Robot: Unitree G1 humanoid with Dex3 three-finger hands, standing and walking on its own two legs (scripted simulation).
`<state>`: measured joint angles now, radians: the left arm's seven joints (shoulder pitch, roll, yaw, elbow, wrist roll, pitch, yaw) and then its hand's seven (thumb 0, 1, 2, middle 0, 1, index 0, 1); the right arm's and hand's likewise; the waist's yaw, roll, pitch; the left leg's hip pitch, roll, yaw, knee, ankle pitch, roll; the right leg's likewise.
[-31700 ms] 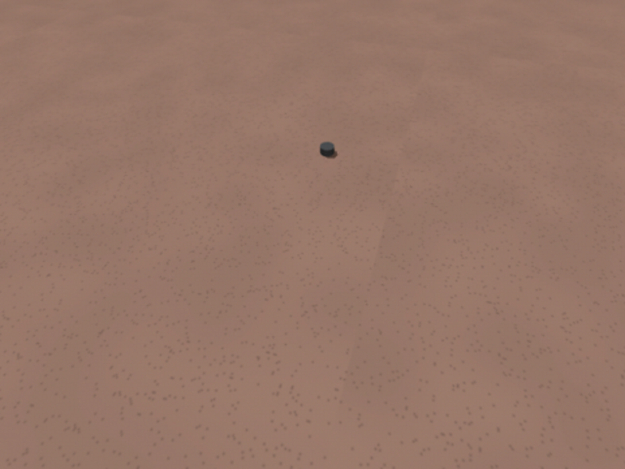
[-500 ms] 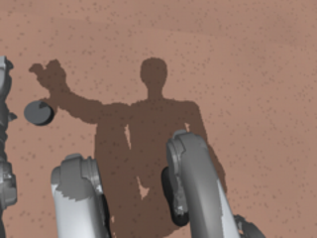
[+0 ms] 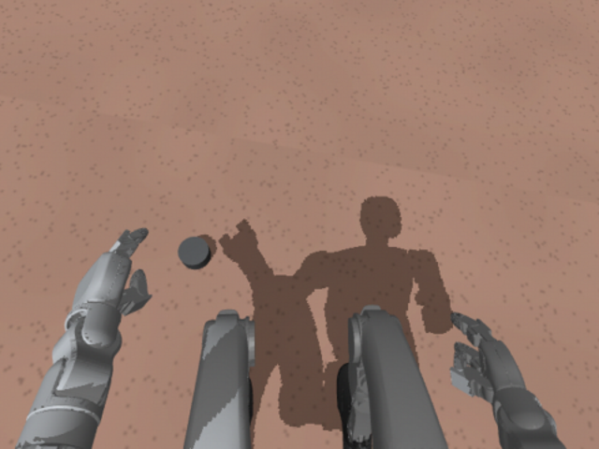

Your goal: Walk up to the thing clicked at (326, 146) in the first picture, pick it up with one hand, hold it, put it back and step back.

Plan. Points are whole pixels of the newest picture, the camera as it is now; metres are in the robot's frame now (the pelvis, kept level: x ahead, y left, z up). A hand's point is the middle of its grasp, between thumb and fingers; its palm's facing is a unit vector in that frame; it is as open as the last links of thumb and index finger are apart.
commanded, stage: home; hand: left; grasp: from above
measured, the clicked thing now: (194, 253) +0.51 +0.26 -0.48
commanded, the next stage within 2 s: none
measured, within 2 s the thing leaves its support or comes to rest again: neither
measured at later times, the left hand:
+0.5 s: hand (97, 326) +0.25 +0.19 +0.12, palm faces +0.10 -0.97 -0.22, open 7.4 cm
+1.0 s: hand (68, 357) +0.23 +0.18 +0.16, palm faces +0.11 -0.98 -0.19, open 7.4 cm
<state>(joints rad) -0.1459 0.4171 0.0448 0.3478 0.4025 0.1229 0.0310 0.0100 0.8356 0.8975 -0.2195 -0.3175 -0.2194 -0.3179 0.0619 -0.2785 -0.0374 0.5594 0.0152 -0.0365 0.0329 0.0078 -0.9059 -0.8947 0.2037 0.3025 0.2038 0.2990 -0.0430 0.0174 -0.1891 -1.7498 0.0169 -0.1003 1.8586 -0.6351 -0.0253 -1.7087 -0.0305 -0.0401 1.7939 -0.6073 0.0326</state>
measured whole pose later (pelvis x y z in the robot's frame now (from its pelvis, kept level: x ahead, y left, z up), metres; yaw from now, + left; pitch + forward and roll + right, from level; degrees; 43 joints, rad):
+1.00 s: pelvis +0.07 +0.00 +0.21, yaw +4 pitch +9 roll -2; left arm 0.49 0.22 0.03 -0.13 -0.05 0.46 0.01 0.02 0.90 0.90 -0.20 -0.30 -0.21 -0.30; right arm 0.27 -0.22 0.03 0.53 0.00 -0.27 -0.18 0.01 -0.90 -0.89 0.21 0.30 0.21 0.30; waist -0.03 0.04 -0.15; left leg -0.70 0.04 -0.07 1.01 -0.48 -0.03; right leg -0.65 -0.03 -0.06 0.94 -0.45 0.02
